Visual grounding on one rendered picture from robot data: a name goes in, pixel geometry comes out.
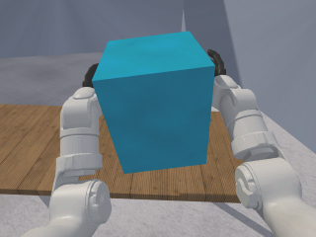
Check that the left robot hand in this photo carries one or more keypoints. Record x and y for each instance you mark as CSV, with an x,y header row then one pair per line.
x,y
89,76

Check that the robot right forearm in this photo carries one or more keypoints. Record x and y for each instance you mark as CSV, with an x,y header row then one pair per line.
x,y
250,138

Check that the robot left upper arm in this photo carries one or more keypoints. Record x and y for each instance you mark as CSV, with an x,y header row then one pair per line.
x,y
76,209

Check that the robot right upper arm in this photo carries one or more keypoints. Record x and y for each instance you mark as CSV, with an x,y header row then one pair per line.
x,y
271,187

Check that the carton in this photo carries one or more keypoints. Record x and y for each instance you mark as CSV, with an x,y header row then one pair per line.
x,y
155,93

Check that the robot left forearm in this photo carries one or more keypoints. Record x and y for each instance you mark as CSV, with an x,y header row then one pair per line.
x,y
79,138

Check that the table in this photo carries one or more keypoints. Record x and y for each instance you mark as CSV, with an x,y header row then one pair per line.
x,y
30,144

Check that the right robot hand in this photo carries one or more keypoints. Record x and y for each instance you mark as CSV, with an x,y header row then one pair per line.
x,y
219,64

